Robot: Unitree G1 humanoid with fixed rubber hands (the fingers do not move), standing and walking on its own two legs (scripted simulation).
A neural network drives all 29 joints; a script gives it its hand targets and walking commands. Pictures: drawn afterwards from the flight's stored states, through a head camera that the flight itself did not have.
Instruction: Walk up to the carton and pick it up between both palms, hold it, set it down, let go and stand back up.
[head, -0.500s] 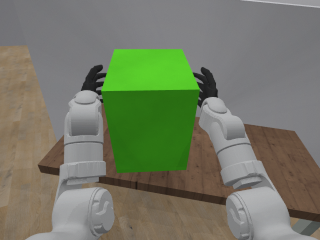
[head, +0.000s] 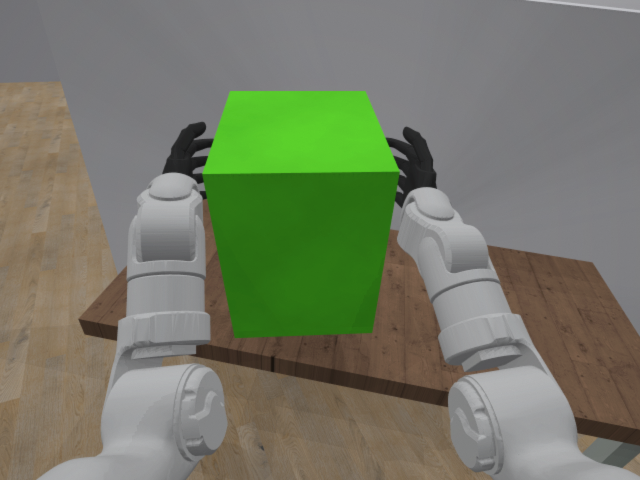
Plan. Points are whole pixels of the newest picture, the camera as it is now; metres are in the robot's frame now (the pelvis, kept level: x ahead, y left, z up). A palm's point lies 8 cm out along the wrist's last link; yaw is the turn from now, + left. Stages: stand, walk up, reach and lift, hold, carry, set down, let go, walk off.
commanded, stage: hold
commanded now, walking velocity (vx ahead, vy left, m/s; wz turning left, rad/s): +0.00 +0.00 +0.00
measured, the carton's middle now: (301, 212) +0.41 +0.00 +0.20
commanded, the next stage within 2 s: none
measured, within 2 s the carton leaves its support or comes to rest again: neither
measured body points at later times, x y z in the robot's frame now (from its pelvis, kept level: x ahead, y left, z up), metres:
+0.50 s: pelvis +0.01 +0.00 +0.00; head -0.07 +0.04 +0.44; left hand +0.39 +0.14 +0.25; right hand +0.38 -0.13 +0.26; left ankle +0.02 +0.11 -0.75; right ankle +0.03 -0.11 -0.75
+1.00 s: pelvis +0.01 +0.00 +0.00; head -0.06 +0.03 +0.44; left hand +0.40 +0.14 +0.25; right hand +0.38 -0.14 +0.26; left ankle +0.02 +0.11 -0.75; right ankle +0.03 -0.11 -0.75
